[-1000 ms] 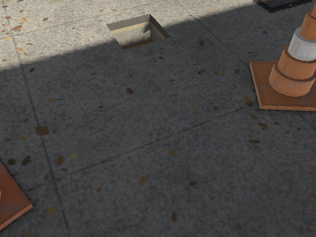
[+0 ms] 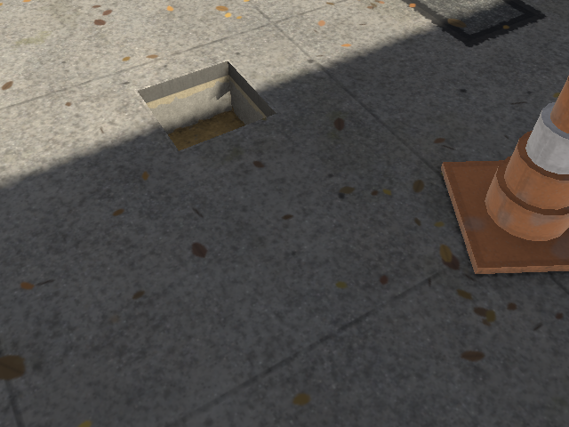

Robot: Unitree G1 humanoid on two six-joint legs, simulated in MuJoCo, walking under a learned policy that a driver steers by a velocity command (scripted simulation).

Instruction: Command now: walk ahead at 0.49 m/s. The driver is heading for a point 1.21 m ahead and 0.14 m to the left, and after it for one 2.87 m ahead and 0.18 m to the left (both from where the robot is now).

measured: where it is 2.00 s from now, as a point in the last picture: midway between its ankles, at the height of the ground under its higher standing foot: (270, 232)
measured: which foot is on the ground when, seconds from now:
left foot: down 0.00-0.14, up 0.16-0.66, down 0.68-1.00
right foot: up 0.00-0.10, down 0.12-0.70, up 0.72-1.00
